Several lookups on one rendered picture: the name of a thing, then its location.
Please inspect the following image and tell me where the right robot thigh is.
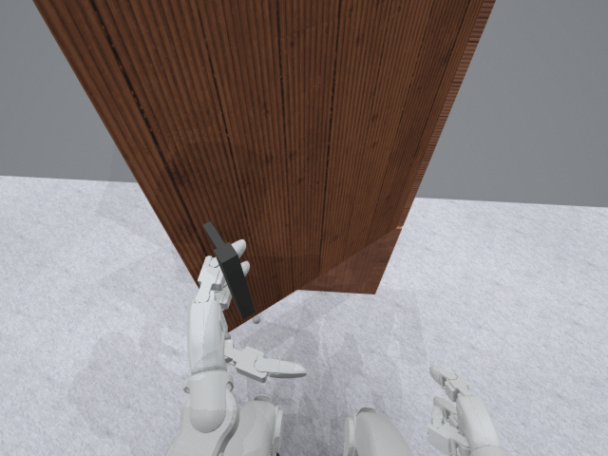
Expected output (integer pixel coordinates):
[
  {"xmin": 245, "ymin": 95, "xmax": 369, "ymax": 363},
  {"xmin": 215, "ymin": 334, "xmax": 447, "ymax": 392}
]
[{"xmin": 344, "ymin": 412, "xmax": 414, "ymax": 456}]

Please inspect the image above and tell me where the robot thigh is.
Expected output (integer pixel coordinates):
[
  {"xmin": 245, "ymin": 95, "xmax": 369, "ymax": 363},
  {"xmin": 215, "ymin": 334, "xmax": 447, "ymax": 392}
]
[
  {"xmin": 344, "ymin": 412, "xmax": 414, "ymax": 456},
  {"xmin": 223, "ymin": 400, "xmax": 284, "ymax": 456}
]

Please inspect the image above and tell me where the cupboard door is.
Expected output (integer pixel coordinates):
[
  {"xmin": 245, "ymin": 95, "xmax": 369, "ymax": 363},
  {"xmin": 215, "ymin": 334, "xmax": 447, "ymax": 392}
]
[{"xmin": 32, "ymin": 0, "xmax": 484, "ymax": 333}]

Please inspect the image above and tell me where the left robot thigh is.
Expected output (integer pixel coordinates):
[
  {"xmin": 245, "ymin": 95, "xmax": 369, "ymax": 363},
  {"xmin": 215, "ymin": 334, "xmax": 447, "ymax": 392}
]
[{"xmin": 223, "ymin": 400, "xmax": 284, "ymax": 456}]

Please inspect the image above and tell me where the handle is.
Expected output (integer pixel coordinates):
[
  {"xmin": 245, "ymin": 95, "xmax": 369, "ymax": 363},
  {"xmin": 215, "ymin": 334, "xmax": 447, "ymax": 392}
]
[{"xmin": 202, "ymin": 221, "xmax": 255, "ymax": 319}]

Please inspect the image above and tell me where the right robot hand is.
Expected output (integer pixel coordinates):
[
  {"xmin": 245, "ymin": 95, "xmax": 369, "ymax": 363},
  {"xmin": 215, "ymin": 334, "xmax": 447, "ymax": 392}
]
[{"xmin": 427, "ymin": 365, "xmax": 504, "ymax": 456}]

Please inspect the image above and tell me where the robot left forearm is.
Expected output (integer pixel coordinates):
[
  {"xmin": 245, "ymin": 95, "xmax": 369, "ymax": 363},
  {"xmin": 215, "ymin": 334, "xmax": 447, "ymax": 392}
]
[{"xmin": 164, "ymin": 370, "xmax": 239, "ymax": 456}]

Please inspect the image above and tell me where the left robot hand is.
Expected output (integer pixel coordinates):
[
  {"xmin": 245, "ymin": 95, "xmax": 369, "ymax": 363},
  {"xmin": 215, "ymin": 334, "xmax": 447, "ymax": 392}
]
[{"xmin": 187, "ymin": 239, "xmax": 307, "ymax": 383}]

